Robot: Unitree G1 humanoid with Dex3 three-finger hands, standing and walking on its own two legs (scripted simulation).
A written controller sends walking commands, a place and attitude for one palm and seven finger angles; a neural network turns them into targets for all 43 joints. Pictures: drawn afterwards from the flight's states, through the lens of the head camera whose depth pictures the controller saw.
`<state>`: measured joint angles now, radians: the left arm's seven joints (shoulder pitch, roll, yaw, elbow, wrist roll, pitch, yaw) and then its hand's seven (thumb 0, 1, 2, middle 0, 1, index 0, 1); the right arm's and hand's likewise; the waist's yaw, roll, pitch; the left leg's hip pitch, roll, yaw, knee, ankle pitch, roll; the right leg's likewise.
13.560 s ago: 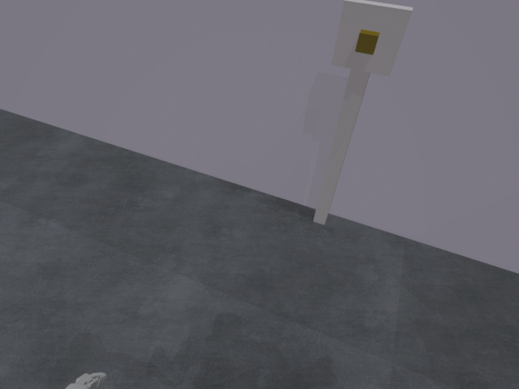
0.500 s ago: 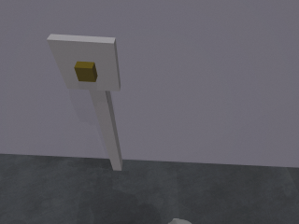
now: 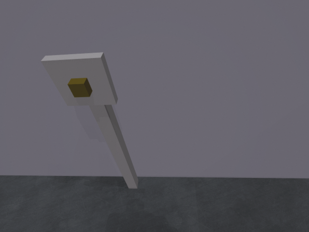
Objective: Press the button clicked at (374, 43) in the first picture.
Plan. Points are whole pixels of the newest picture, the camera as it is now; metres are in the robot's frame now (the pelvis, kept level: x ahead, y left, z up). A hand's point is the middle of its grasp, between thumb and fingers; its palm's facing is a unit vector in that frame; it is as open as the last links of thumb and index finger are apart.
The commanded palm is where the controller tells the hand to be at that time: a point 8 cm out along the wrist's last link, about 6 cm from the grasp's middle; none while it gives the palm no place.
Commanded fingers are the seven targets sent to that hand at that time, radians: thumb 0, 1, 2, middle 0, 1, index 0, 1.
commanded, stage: raise the hand and make a fist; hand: left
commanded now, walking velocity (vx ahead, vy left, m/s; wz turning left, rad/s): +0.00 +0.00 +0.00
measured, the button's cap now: (80, 87) +0.50 +0.25 +0.14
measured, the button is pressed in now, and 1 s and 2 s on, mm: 0 0 0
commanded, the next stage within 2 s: none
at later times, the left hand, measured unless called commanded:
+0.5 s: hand out of the picture +0.12 +0.18 -0.02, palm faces -0.04 -1.00 +0.03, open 5.4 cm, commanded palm +0.10 +0.25 -0.01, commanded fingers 0.00 0.90 0.90 -0.81 -0.96 -0.81 -0.96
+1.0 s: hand (48, 220) +0.15 +0.25 +0.03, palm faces +0.06 -1.00 -0.05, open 3.1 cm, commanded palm +0.12 +0.29 +0.04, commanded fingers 0.00 0.90 0.90 -1.30 -1.50 -1.30 -1.50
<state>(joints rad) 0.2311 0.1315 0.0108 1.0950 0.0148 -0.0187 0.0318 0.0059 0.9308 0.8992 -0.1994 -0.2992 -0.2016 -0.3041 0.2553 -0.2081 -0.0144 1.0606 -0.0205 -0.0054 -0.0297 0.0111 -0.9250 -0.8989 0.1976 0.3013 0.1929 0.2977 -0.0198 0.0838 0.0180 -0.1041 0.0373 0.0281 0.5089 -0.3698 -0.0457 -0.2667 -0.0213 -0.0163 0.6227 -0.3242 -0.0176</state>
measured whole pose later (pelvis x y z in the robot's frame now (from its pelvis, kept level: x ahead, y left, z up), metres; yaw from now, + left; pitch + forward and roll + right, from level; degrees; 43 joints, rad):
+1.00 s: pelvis -0.05 +0.06 -0.04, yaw +3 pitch +6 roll -3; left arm 0.46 0.24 0.13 -0.24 -0.22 -0.17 -0.16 0.02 0.90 0.90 -1.20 -1.40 -1.20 -1.40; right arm 0.34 -0.20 0.07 0.52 0.01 -0.26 -0.03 0.01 -0.89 -0.90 0.21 0.30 0.20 0.30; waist -0.01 0.01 -0.09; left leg -0.57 -0.01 -0.01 0.98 -0.52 0.04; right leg -0.63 -0.05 -0.01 0.88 -0.36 0.03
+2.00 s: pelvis -0.03 +0.02 -0.01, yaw +4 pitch +0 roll -1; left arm 0.25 0.29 0.28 -0.13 -0.31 -0.02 -0.33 0.02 0.89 0.90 -1.30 -1.50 -1.30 -1.50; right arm 0.28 -0.28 0.06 0.58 0.04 -0.31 -0.09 0.01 -0.90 -0.90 0.20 0.30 0.20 0.30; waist 0.03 0.05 -0.04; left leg -0.29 0.03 -0.05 0.70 -0.41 -0.02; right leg -0.36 -0.01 -0.05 0.66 -0.30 0.01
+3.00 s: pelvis -0.03 +0.02 -0.01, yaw +3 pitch +3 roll +0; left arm -0.30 0.31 0.26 0.44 -0.22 -0.10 -0.28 0.02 0.89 0.90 -1.30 -1.50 -1.30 -1.50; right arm 0.27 -0.27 0.06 0.63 0.04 -0.21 -0.09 0.01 -0.90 -0.90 0.20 0.30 0.20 0.30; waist -0.02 0.04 -0.03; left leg -0.34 0.02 -0.03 0.66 -0.39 -0.02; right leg -0.43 -0.02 -0.02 0.65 -0.28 0.01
